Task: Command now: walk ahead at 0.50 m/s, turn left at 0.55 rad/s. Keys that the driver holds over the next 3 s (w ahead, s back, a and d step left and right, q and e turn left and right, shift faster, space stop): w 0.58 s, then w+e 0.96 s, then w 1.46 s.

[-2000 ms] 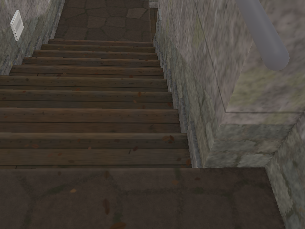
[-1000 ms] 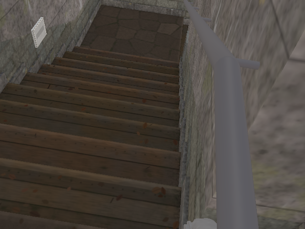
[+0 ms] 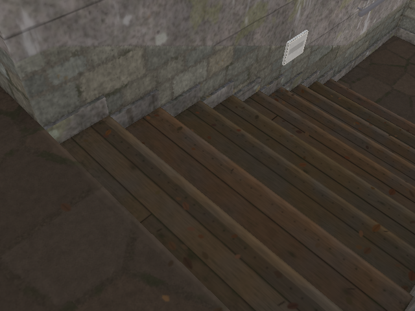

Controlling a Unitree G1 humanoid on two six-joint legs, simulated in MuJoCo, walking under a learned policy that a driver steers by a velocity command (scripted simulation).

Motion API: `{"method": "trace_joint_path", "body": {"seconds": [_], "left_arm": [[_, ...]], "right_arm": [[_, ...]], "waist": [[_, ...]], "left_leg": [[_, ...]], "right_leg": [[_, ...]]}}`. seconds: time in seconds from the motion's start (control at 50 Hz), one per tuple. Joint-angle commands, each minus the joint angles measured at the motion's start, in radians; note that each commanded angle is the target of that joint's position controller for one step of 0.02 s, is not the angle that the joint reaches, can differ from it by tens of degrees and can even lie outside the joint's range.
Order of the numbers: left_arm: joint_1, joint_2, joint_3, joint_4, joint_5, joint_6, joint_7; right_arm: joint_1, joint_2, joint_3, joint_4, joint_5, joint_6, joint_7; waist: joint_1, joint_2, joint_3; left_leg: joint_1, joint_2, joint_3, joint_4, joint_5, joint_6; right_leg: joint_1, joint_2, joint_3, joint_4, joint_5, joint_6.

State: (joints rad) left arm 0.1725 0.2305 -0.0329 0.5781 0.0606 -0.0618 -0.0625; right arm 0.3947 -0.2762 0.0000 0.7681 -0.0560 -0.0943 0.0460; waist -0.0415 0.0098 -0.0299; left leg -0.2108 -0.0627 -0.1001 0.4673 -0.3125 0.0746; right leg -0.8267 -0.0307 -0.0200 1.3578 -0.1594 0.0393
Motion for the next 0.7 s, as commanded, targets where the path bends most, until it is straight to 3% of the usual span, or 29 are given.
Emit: {"method": "trace_joint_path", "body": {"seconds": [0.02, 0.04, 0.06, 0.08, 0.1, 0.12, 0.14, 0.16, 0.18, 0.2, 0.22, 0.24, 0.28, 0.3, 0.32, 0.38, 0.4, 0.42, 0.46, 0.5, 0.52, 0.54, 0.58, 0.6, 0.62, 0.64, 0.66, 0.68, 0.7], "left_arm": [[0.036, 0.136, 0.037, -0.085, -0.015, 0.019, -0.007], [0.037, 0.082, 0.012, -0.073, -0.029, 0.038, -0.017], [0.196, 0.103, 0.010, 0.053, -0.023, 0.049, -0.023], [0.302, 0.110, 0.018, 0.087, -0.025, 0.063, -0.025], [0.290, 0.136, 0.038, 0.084, -0.065, 0.029, 0.005], [0.369, 0.179, 0.071, 0.067, -0.051, 0.000, 0.019], [0.346, 0.251, 0.094, 0.016, -0.029, -0.025, 0.007], [0.272, 0.274, 0.105, 0.000, 0.008, -0.022, -0.007], [0.268, 0.157, 0.073, 0.073, 0.034, -0.007, -0.008], [0.075, 0.048, 0.037, 0.029, -0.003, -0.038, -0.002], [-0.012, 0.046, 0.031, -0.001, -0.025, -0.059, 0.006], [-0.020, 0.107, 0.049, -0.010, -0.041, -0.069, 0.017], [-0.021, 0.181, 0.071, -0.036, -0.045, -0.094, 0.035], [-0.014, 0.167, 0.065, -0.046, -0.051, -0.108, 0.046], [0.030, 0.148, 0.061, -0.029, -0.045, -0.110, 0.047], [0.094, 0.134, 0.051, -0.013, -0.049, -0.105, 0.039], [0.096, 0.146, 0.054, -0.008, -0.048, -0.104, 0.039], [0.105, 0.152, 0.055, -0.002, -0.049, -0.101, 0.035], [0.133, 0.205, 0.075, 0.018, -0.040, -0.092, 0.028], [0.131, 0.232, 0.086, 0.024, -0.028, -0.090, 0.023], [0.106, 0.256, 0.086, 0.006, -0.031, -0.097, 0.017], [0.063, 0.276, 0.096, -0.010, -0.014, -0.094, 0.010], [0.007, 0.299, 0.109, -0.032, -0.004, -0.086, -0.003], [0.101, 0.333, 0.122, 0.089, -0.058, 0.002, 0.023], [0.102, 0.297, 0.108, 0.078, -0.081, 0.036, 0.033], [-0.147, 0.281, 0.110, -0.086, 0.022, -0.037, -0.019], [-0.232, 0.257, 0.114, -0.107, 0.024, -0.051, -0.040], [-0.264, 0.134, 0.087, -0.105, 0.020, -0.065, -0.047], [-0.123, 0.053, 0.072, -0.075, 0.029, -0.074, -0.039]], "right_arm": [[-0.266, -0.263, -0.085, -0.162, 0.012, -0.015, 0.031], [-0.262, -0.262, -0.110, -0.207, 0.057, -0.009, 0.016], [-0.190, -0.260, -0.105, -0.181, 0.057, -0.025, 0.010], [-0.232, -0.232, -0.087, -0.180, 0.020, -0.012, 0.017], [-0.146, -0.164, -0.066, -0.187, 0.020, 0.003, 0.038], [-0.125, -0.070, -0.037, -0.188, 0.008, 0.013, 0.040], [-0.044, -0.055, -0.040, -0.215, -0.001, 0.025, 0.048], [-0.038, -0.178, -0.090, -0.220, 0.021, 0.048, 0.047], [-0.134, -0.109, -0.061, -0.204, 0.008, 0.072, 0.050], [-0.170, -0.026, -0.021, -0.189, -0.001, 0.061, 0.029], [-0.150, -0.035, -0.004, -0.188, -0.009, 0.044, 0.012], [-0.151, -0.074, -0.003, -0.196, -0.008, 0.031, 0.016], [-0.190, -0.134, -0.014, -0.213, 0.012, 0.031, 0.035], [-0.194, -0.144, -0.010, -0.200, 0.023, 0.049, 0.036], [-0.198, -0.130, 0.000, -0.203, 0.027, 0.049, 0.031], [-0.233, -0.097, 0.028, -0.211, 0.032, 0.041, 0.031], [-0.236, -0.095, 0.036, -0.209, 0.022, 0.038, 0.038], [-0.236, -0.099, 0.040, -0.205, 0.020, 0.037, 0.043], [-0.238, -0.125, 0.048, -0.213, 0.023, 0.036, 0.044], [-0.236, -0.140, 0.054, -0.227, 0.028, 0.037, 0.046], [-0.208, -0.156, 0.056, -0.235, 0.025, 0.037, 0.053], [-0.199, -0.186, 0.052, -0.231, 0.025, 0.033, 0.056], [-0.140, -0.213, 0.049, -0.216, 0.029, 0.033, 0.064], [-0.090, -0.158, 0.064, -0.176, 0.061, 0.097, 0.031], [-0.061, -0.175, 0.074, -0.182, 0.047, 0.124, 0.019], [0.030, -0.262, 0.046, -0.129, 0.051, 0.029, 0.062], [0.181, -0.248, 0.045, -0.064, 0.031, -0.003, 0.064], [0.319, -0.259, 0.044, -0.032, 0.031, -0.016, 0.066], [0.388, -0.404, 0.016, -0.052, 0.055, -0.022, 0.069]], "waist": [[0.107, 0.118, 0.039], [0.108, 0.068, 0.075], [0.037, 0.024, -0.040], [0.081, 0.088, -0.089], [0.048, -0.017, -0.130], [0.081, -0.131, -0.236], [0.049, -0.292, -0.250], [0.040, -0.088, -0.148], [0.062, -0.098, 0.009], [0.025, -0.067, 0.101], [0.014, -0.096, 0.088], [0.018, -0.113, 0.069], [0.055, -0.101, 0.076], [0.075, -0.168, 0.069], [0.103, -0.165, 0.062], [0.146, -0.176, 0.087], [0.150, -0.182, 0.104], [0.156, -0.189, 0.105], [0.170, -0.215, 0.120], [0.162, -0.229, 0.134], [0.135, -0.255, 0.128], [0.116, -0.243, 0.152], [0.070, -0.247, 0.161], [0.032, -0.262, 0.058], [0.010, -0.207, 0.146], [-0.040, -0.063, 0.196], [-0.123, -0.028, 0.107], [-0.163, 0.100, 0.041], [-0.102, 0.308, -0.012]], "left_leg": [[-0.301, 0.171, -0.226, -0.172, 0.189, 0.158], [0.031, 0.261, -0.285, 0.010, 1.092, 0.194], [0.231, 0.217, -0.278, 0.163, 1.362, 0.151], [0.188, 0.213, -0.269, 0.243, 1.485, 0.123], [0.026, 0.189, -0.265, 0.298, 1.234, 0.043], [-0.278, 0.097, -0.205, 0.557, 0.505, -0.072], [-0.544, -0.041, -0.065, 0.911, -0.485, -0.156], [-0.435, 0.019, -0.090, 1.058, -0.455, -0.133], [-0.662, 0.086, -0.084, 1.102, -0.297, -0.084], [-0.599, 0.076, -0.030, 0.949, -0.185, -0.128], [-0.515, 0.073, -0.006, 0.949, -0.200, -0.173], [-0.430, 0.081, 0.023, 0.992, -0.179, -0.196], [-0.409, 0.100, 0.078, 0.940, -0.097, -0.208], [-0.480, 0.122, 0.049, 1.004, -0.088, -0.222], [-0.509, 0.133, 0.040, 0.972, -0.097, -0.219], [-0.584, 0.183, 0.057, 0.814, -0.045, -0.215], [-0.602, 0.186, 0.085, 0.753, -0.001, -0.204], [-0.599, 0.192, 0.102, 0.704, 0.027, -0.200], [-0.632, 0.186, 0.129, 0.638, 0.040, -0.184], [-0.651, 0.183, 0.140, 0.598, 0.034, -0.165], [-0.582, 0.175, 0.160, 0.540, 0.015, -0.148], [-0.519, 0.152, 0.186, 0.547, 0.019, -0.144], [-0.413, 0.118, 0.209, 0.523, 0.037, -0.136], [-0.266, 0.107, 0.244, 0.401, -0.237, -0.109], [-0.104, 0.054, 0.272, 0.325, -0.141, -0.121], [-0.023, 0.001, 0.265, 0.388, 0.114, -0.140], [0.049, -0.005, 0.242, 0.333, 0.098, -0.152], [0.190, 0.101, 0.061, 0.225, 0.050, -0.110], [0.283, 0.332, -0.344, 0.110, 0.311, 0.059]], "right_leg": [[0.445, -0.017, -0.027, -0.216, -0.106, 0.007], [0.267, -0.005, -0.018, -0.656, -0.476, 0.011], [0.297, 0.050, -0.084, -0.831, -0.210, 0.006], [0.470, 0.067, -0.091, -0.962, -0.006, -0.040], [0.653, 0.028, -0.047, -0.858, 0.245, -0.082], [0.987, -0.200, 0.190, -0.807, 0.745, -0.287], [1.059, -0.472, 0.448, -0.847, 1.166, -0.570], [0.789, -0.512, 0.428, -0.919, 1.150, -0.520], [0.667, -0.433, 0.465, -1.101, -0.336, -0.343], [0.501, -0.324, 0.443, -1.200, -0.522, -0.274], [0.449, -0.256, 0.351, -1.218, -0.478, -0.256], [0.396, -0.212, 0.261, -1.206, -0.438, -0.240], [0.383, -0.149, 0.128, -1.180, -0.379, -0.205], [0.438, -0.192, 0.152, -1.101, -0.358, -0.179], [0.482, -0.205, 0.153, -1.082, -0.349, -0.172], [0.562, -0.225, 0.175, -1.030, -0.342, -0.163], [0.573, -0.234, 0.187, -1.018, -0.346, -0.173], [0.580, -0.236, 0.201, -1.010, -0.348, -0.177], [0.623, -0.264, 0.249, -1.018, -0.359, -0.203], [0.641, -0.285, 0.265, -1.032, -0.371, -0.214], [0.610, -0.273, 0.241, -1.043, -0.411, -0.198], [0.536, -0.265, 0.229, -1.044, -0.409, -0.191], [0.472, -0.259, 0.201, -1.043, -0.430, -0.180], [0.469, -0.184, 0.054, -1.040, -0.460, -0.200], [0.354, -0.160, 0.075, -1.034, -0.319, -0.202], [0.261, -0.127, 0.121, -0.886, -0.444, -0.185], [0.229, -0.066, 0.047, -0.682, -0.397, -0.206], [0.093, 0.010, -0.004, -0.346, -0.307, -0.175], [-0.102, 0.071, 0.128, -0.043, -0.428, -0.139]]}}
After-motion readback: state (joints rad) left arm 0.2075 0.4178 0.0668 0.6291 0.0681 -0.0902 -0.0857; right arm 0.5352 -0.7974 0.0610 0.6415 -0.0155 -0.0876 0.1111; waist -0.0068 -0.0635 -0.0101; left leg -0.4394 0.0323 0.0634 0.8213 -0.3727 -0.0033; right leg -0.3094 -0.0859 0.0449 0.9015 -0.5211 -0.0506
